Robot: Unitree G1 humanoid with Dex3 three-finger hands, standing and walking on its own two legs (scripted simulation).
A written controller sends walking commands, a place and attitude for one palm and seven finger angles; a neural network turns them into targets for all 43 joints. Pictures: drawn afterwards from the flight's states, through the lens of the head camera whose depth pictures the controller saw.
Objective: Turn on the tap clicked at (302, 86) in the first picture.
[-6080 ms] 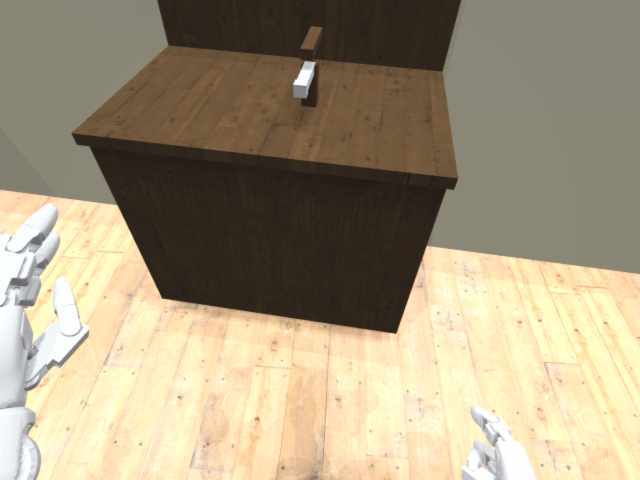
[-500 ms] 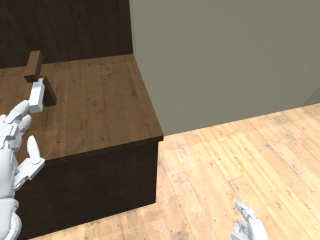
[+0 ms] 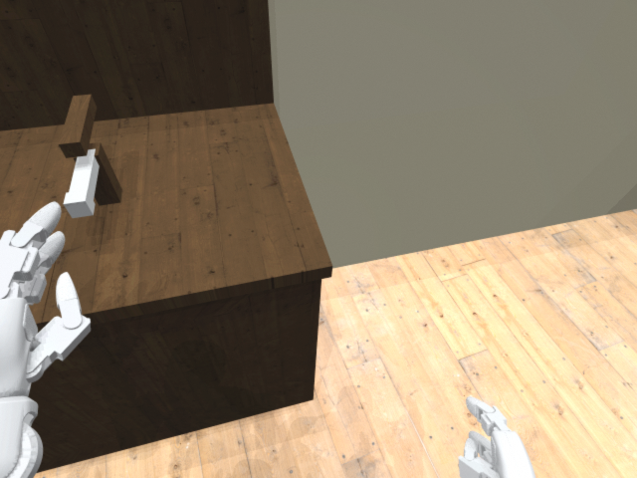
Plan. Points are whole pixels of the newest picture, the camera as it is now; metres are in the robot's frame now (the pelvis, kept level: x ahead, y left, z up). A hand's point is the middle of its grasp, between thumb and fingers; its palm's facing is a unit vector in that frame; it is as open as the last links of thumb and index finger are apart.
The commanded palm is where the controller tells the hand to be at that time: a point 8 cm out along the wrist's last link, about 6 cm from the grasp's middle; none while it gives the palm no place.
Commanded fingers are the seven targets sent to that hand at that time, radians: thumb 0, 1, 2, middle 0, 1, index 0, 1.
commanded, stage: look again from close up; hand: left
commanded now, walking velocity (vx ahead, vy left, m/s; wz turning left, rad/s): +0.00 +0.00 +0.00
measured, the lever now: (79, 204) +0.43 +0.39 +0.08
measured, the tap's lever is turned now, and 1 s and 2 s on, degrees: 0 0 0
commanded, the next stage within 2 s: shuffle to correct the standing spot in 0.02 s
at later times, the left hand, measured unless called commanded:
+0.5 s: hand (80, 300) +0.24 +0.26 +0.14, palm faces +0.39 -0.84 -0.37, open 7.4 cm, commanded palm +0.19 +0.30 +0.17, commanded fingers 0.00 0.90 0.90 -0.20 -0.30 -0.20 -0.30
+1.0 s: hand (95, 244) +0.30 +0.27 +0.16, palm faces +0.34 -0.80 -0.51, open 7.4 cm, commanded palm +0.24 +0.32 +0.17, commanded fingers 0.00 0.90 0.90 -0.20 -0.30 -0.20 -0.30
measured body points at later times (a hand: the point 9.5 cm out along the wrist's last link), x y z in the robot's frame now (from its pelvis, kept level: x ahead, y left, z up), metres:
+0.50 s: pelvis +0.03 +0.02 -0.02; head +0.04 +0.03 +0.43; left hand +0.21 +0.31 +0.16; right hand +0.20 -0.22 -0.09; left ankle +0.02 +0.09 -0.75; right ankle -0.01 -0.13 -0.75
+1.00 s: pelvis +0.09 +0.04 -0.03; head +0.11 +0.03 +0.42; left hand +0.28 +0.31 +0.19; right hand +0.23 -0.19 -0.13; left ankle +0.02 +0.08 -0.74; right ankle +0.15 -0.05 -0.75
